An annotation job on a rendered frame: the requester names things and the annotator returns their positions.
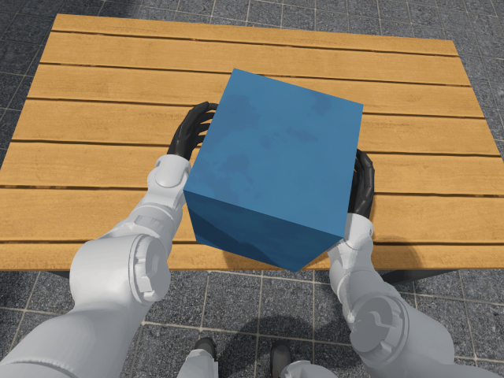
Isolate robot left hand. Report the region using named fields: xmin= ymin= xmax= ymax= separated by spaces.
xmin=167 ymin=102 xmax=219 ymax=161

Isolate right robot forearm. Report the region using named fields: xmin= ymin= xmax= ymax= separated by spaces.
xmin=327 ymin=213 xmax=409 ymax=331

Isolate table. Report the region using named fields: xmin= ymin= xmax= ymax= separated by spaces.
xmin=0 ymin=13 xmax=504 ymax=286

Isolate carton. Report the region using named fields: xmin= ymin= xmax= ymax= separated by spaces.
xmin=183 ymin=68 xmax=364 ymax=272

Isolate left robot forearm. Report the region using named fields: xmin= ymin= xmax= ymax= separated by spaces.
xmin=69 ymin=154 xmax=191 ymax=301

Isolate right robot shin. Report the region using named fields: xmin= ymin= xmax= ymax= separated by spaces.
xmin=280 ymin=360 xmax=310 ymax=378

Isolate right robot upper arm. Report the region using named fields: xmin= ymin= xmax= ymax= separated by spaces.
xmin=350 ymin=295 xmax=504 ymax=378

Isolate left robot upper arm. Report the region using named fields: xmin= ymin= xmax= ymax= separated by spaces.
xmin=0 ymin=233 xmax=171 ymax=378

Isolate right robot foot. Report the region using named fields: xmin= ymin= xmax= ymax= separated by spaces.
xmin=270 ymin=340 xmax=292 ymax=378

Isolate robot right hand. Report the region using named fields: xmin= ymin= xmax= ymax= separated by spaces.
xmin=347 ymin=148 xmax=375 ymax=219

